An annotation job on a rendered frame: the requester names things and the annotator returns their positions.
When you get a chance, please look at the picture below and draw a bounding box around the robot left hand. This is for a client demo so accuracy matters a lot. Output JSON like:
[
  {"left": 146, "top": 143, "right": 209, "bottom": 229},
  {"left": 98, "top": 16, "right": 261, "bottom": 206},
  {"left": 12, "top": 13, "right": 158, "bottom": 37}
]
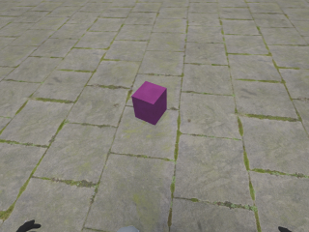
[{"left": 16, "top": 220, "right": 41, "bottom": 232}]

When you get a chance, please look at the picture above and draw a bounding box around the carton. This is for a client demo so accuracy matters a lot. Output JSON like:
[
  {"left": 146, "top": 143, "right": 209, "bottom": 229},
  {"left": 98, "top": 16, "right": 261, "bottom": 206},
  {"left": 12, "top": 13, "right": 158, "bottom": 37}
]
[{"left": 131, "top": 81, "right": 167, "bottom": 125}]

